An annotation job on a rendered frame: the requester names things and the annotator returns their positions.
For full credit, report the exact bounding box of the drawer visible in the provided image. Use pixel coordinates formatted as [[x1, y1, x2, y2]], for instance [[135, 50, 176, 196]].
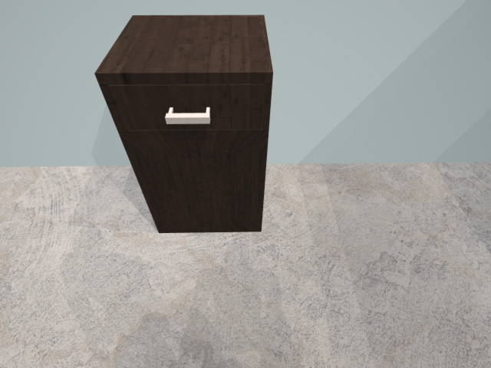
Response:
[[108, 84, 264, 130]]

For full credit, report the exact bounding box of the cabinet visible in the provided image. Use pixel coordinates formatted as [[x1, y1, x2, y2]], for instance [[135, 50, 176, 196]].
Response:
[[94, 15, 273, 233]]

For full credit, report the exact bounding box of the handle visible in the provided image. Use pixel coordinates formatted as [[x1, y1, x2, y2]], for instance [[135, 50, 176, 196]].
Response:
[[165, 107, 210, 124]]

